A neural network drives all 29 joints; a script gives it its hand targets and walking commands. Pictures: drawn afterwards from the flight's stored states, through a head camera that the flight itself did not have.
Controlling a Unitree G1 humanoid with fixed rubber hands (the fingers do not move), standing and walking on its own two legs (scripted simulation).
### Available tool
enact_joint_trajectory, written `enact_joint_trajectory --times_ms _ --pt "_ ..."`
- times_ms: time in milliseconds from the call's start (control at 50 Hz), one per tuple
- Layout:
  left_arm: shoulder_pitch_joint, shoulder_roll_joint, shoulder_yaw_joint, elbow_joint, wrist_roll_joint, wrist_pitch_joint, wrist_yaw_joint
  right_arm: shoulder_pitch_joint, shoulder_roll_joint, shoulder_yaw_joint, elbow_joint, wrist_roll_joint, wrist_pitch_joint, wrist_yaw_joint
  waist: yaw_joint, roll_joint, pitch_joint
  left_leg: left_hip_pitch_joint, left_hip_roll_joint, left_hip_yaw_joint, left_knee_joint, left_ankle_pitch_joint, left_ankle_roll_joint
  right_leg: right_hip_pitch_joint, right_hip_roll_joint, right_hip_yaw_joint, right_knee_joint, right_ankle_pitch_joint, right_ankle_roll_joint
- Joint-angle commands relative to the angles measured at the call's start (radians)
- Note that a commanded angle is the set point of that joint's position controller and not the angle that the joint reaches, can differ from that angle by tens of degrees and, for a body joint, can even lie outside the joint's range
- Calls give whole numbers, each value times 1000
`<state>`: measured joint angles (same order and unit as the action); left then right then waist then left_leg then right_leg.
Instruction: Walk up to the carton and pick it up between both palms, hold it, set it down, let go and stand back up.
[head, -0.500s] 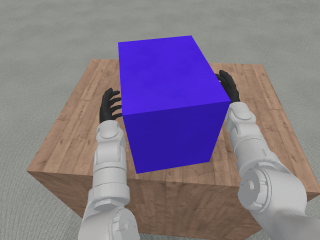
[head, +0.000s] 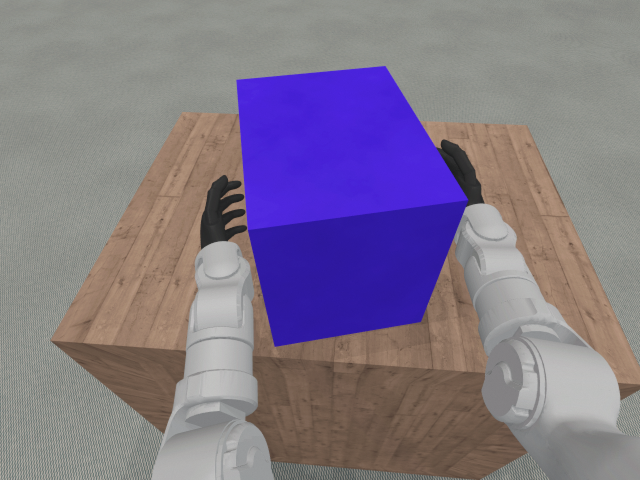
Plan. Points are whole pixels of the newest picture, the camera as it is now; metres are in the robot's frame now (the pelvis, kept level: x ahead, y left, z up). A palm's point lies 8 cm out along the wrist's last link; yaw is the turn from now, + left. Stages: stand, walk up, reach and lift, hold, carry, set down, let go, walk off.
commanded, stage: set down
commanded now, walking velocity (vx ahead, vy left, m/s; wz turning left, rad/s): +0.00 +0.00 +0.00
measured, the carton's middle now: (331, 204) +0.49 +0.05 +0.08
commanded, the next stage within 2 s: none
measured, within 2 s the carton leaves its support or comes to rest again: neither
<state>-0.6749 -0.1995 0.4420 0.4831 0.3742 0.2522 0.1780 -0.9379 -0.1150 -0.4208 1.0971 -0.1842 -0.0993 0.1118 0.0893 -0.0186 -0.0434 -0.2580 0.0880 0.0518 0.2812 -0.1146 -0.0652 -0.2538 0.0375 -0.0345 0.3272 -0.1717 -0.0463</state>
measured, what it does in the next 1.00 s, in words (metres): stands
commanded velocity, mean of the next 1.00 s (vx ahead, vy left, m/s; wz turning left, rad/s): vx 0.00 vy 0.00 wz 0.00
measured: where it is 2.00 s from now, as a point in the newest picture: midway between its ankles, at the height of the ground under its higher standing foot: outside the picture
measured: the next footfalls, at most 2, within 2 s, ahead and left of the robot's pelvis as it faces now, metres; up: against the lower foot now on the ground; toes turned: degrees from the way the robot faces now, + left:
none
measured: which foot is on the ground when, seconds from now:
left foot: down 0.00-1.00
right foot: down 0.00-1.00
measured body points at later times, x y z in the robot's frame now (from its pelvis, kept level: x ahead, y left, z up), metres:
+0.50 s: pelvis -0.02 +0.00 -0.01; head +0.06 -0.02 +0.43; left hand +0.39 +0.20 +0.08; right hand +0.50 -0.16 +0.11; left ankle +0.01 +0.16 -0.75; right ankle -0.01 -0.09 -0.75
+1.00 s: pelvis -0.03 +0.00 -0.01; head +0.03 -0.02 +0.44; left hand +0.39 +0.21 +0.17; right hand +0.49 -0.17 +0.20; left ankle +0.01 +0.16 -0.75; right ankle -0.01 -0.09 -0.75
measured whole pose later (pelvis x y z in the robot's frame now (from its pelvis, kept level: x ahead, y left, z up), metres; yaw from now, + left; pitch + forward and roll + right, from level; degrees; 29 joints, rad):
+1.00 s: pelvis -0.03 +0.00 -0.01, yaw +0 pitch +14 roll -1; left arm -0.85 0.10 0.16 0.34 -0.12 0.64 0.27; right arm -1.17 -0.55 0.12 1.04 0.42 0.26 0.13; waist 0.17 0.03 -0.14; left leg -0.51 0.10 0.01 0.38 -0.10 -0.07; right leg -0.48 0.06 -0.04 0.38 -0.14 -0.06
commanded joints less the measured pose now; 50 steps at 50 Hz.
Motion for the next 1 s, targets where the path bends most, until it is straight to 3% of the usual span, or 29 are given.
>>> enact_joint_trajectory --times_ms 0,80,160,220,240,260,280,300,320,340,360,380,440,480,500,520,560,600,620,640,680,700,740,760,780,800,940,960,980 --pt "-470 -51 -226 -20 -92 -36 39 -494 -59 179 -50 122 3 -13 22 -34 -487 165 -57 74 69 252 62 107 -4 -23 -8 342 70" --pt "-546 78 -297 22 -236 -32 110 -550 -267 334 -39 328 25 -53 56 16 -580 177 -61 52 90 251 26 29 31 -16 -21 263 49" --pt "-565 146 -347 22 -380 -32 148 -623 -363 470 -107 468 57 -71 103 -61 -718 131 -52 29 133 239 19 9 57 1 5 267 33" --pt "-562 219 -287 38 -379 -1 132 -597 -467 441 9 475 96 -82 65 -53 -644 51 -66 29 129 218 14 81 49 15 18 372 46" --pt "-597 212 -325 -33 -409 -2 140 -639 -487 483 -71 521 95 -73 77 -32 -741 69 -63 24 138 246 12 78 57 0 26 397 49" --pt "-521 209 -295 -11 -396 -4 135 -612 -449 504 -74 523 95 -74 103 -60 -755 65 -53 28 150 282 8 75 63 9 40 437 50" --pt "-482 213 -290 69 -392 -3 120 -538 -441 506 -6 502 100 -71 72 -92 -675 -2 -59 31 149 251 12 98 52 13 46 440 45" --pt "-481 246 -260 37 -369 -11 110 -547 -432 548 12 537 96 -63 129 -61 -715 -12 -72 36 153 277 16 154 49 32 69 508 49" --pt "-501 221 -289 -36 -377 -25 107 -577 -456 487 -61 498 85 -64 70 -78 -759 -28 -66 32 141 289 10 178 49 30 72 550 55" --pt "-453 278 -228 53 -348 -26 94 -539 -435 506 1 504 88 -65 107 -108 -705 -81 -77 28 140 232 30 192 40 48 84 552 68" --pt "-479 267 -264 -17 -374 -38 92 -554 -479 494 -30 517 83 -53 69 -87 -727 -97 -78 22 137 236 20 208 42 43 82 520 65" --pt "-551 303 -274 -147 -383 -35 104 -644 -524 463 -109 528 76 -42 107 -37 -815 -34 -74 24 129 244 14 189 46 29 91 498 69" --pt "-466 291 -303 -28 -412 -21 97 -552 -499 480 -95 522 85 -18 60 -132 -795 -57 -69 12 157 244 20 133 51 21 87 464 54" --pt "-531 343 -286 -156 -431 -35 88 -608 -529 489 -182 536 71 -16 93 -110 -865 -74 -73 16 158 295 22 212 34 30 104 558 66" --pt "-491 282 -323 -95 -435 -26 88 -600 -525 467 -120 539 81 -12 43 -128 -789 -111 -68 -3 160 264 28 157 36 24 116 514 64" --pt "-570 344 -288 -160 -424 -17 91 -632 -523 468 -179 543 80 -13 92 -90 -831 -83 -76 16 141 235 29 196 28 37 91 486 68" --pt "-485 320 -298 -157 -429 13 90 -581 -482 516 -170 574 104 -5 117 -106 -880 -108 -78 20 154 266 43 215 22 58 136 568 74" --pt "-554 337 -322 -232 -456 27 86 -632 -555 470 -202 566 114 4 77 -65 -901 -110 -77 12 144 261 29 197 33 40 137 531 71" --pt "-544 320 -333 -137 -473 45 84 -631 -527 511 -138 583 130 10 90 -91 -826 -114 -73 6 143 223 39 154 34 37 124 480 65" --pt "-549 372 -314 -247 -467 62 96 -664 -570 480 -283 597 126 11 112 -60 -976 -52 -70 15 149 267 36 152 33 34 119 508 64" --pt "-541 375 -310 -267 -483 124 88 -660 -599 489 -265 595 165 -2 84 -118 -910 -70 -74 7 154 297 28 225 32 33 120 576 76" --pt "-458 341 -316 -121 -484 141 76 -632 -553 510 -150 609 190 0 73 -129 -781 -142 -74 -4 154 230 43 187 27 45 125 520 74" --pt "-623 400 -279 -352 -486 178 88 -720 -614 487 -281 597 208 0 97 -89 -925 -36 -82 1 130 271 25 228 39 32 104 538 75" --pt "-519 370 -283 -135 -486 203 87 -655 -586 522 -150 590 234 1 66 -144 -732 -103 -74 -7 128 184 35 144 36 25 96 449 78" --pt "-556 401 -278 -249 -477 206 89 -682 -602 474 -253 566 232 -1 79 -121 -827 -70 -78 -1 116 194 37 199 40 29 85 450 70" --pt "-542 354 -305 -185 -482 223 92 -651 -568 496 -122 577 254 12 61 -118 -717 -100 -84 -13 113 154 40 195 29 32 92 415 71" --pt "-615 423 -268 -333 -492 356 95 -739 -615 478 -227 613 322 17 61 -68 -768 -32 -81 -11 107 204 24 180 34 34 81 439 69" --pt "-670 460 -251 -401 -481 362 98 -770 -612 479 -277 618 324 14 101 -51 -827 -25 -88 0 119 253 20 218 30 49 94 472 71" --pt "-646 427 -277 -245 -511 381 97 -752 -639 497 -162 608 348 22 35 -88 -681 -90 -82 -17 120 177 24 175 28 39 93 403 72"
